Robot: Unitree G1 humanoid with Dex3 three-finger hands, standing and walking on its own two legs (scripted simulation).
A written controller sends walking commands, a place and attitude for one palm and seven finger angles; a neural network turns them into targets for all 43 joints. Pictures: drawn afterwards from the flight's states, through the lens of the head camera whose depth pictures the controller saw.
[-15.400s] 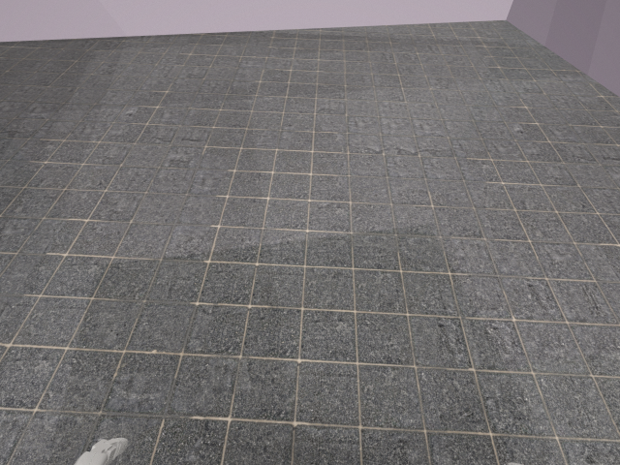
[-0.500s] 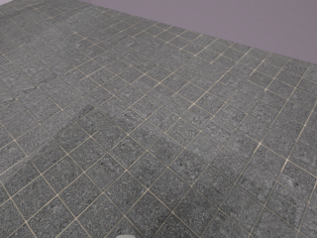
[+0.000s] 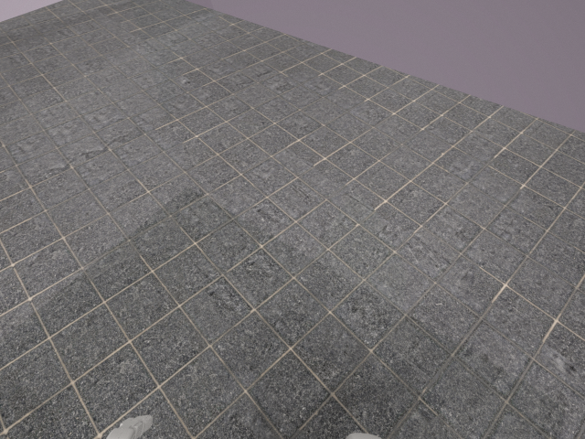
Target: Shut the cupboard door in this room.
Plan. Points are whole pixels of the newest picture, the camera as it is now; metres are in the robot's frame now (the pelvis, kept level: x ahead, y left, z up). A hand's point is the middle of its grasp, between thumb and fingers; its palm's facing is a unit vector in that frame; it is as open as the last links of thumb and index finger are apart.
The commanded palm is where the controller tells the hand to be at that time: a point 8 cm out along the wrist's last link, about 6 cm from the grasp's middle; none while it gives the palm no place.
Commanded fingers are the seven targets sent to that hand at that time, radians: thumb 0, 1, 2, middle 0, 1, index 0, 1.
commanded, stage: turn or walk to find it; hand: left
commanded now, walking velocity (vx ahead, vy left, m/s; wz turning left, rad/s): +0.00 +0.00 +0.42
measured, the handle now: out of the picture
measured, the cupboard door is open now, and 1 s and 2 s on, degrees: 91 91 91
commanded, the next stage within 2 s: none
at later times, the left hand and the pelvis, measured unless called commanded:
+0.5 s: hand out of the picture -0.03 +0.14 -0.15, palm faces +0.28 -0.92 -0.28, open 7.3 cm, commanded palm none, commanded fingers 0.00 0.90 0.90 -0.20 -0.30 -0.20 -0.30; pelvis -0.03 -0.06 +0.00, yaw +14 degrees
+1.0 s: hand out of the picture -0.11 +0.21 -0.17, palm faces +0.47 -0.85 -0.23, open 7.4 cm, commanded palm none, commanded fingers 0.00 0.90 0.90 -0.20 -0.30 -0.20 -0.30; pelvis -0.08 -0.01 +0.00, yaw +25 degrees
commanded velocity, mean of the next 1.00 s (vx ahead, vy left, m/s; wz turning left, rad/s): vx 0.00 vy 0.00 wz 0.42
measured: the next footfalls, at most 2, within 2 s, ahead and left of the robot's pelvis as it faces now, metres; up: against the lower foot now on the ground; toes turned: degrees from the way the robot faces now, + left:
right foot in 0.10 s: +0.03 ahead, -0.13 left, +0.00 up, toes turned +0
left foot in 0.70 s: -0.07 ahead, +0.08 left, +0.00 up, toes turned +24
